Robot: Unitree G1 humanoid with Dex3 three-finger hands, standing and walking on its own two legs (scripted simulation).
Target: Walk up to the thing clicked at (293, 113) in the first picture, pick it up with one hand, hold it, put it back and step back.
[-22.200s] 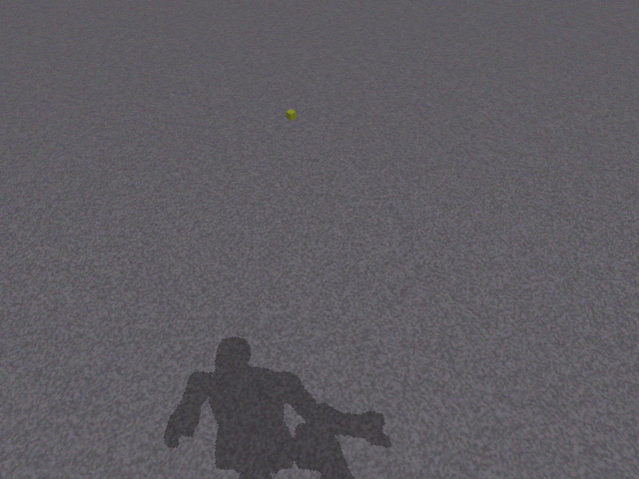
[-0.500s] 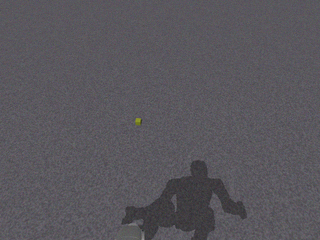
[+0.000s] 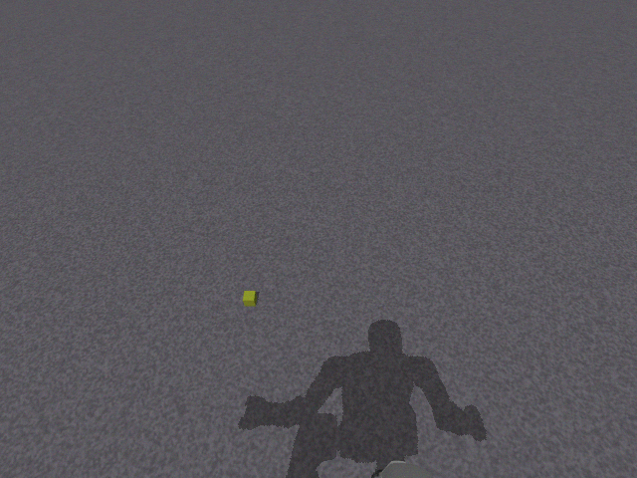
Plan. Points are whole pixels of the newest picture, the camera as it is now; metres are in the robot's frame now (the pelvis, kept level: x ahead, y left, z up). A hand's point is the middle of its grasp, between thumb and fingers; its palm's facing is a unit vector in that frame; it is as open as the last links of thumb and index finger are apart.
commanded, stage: walk up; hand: left
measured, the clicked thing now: (250, 298) +0.81 +0.27 -0.74
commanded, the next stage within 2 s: none
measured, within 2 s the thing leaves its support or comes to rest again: neither
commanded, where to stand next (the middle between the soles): +0.42 +0.01 m, yaw +0 degrees
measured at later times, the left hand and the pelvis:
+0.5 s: hand (119, 447) +0.20 +0.31 -0.15, palm faces -0.03 -0.93 -0.35, open 7.4 cm; pelvis +0.17 +0.03 +0.00, yaw +1 degrees
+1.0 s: hand (177, 306) +0.41 +0.26 -0.11, palm faces -0.05 -0.91 -0.41, open 7.4 cm; pelvis +0.31 +0.00 +0.01, yaw -1 degrees
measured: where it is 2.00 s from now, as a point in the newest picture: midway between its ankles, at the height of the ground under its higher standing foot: (324, 421)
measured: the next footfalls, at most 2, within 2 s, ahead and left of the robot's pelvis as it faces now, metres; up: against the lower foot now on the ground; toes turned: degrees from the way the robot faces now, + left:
left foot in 0.40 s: +0.27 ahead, +0.14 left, +0.00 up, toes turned +6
right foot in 0.82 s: +0.42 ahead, -0.12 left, +0.00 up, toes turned -3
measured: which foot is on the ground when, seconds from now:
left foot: down 0.00-0.02, up 0.04-0.38, down 0.40-0.86, up 0.88-1.00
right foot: down 0.00-0.42, up 0.44-0.80, down 0.82-1.00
